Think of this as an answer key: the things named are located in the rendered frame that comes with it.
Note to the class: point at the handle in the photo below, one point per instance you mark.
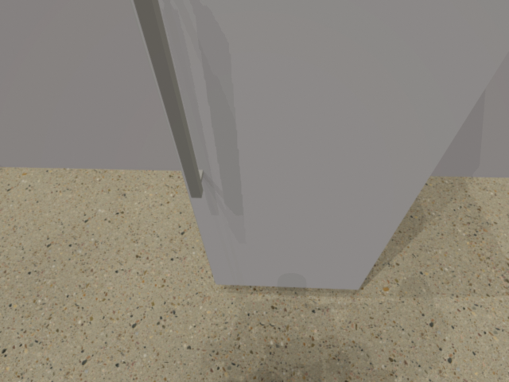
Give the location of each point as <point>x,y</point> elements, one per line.
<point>153,29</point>

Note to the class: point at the fridge door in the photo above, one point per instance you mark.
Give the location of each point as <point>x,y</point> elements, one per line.
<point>318,122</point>

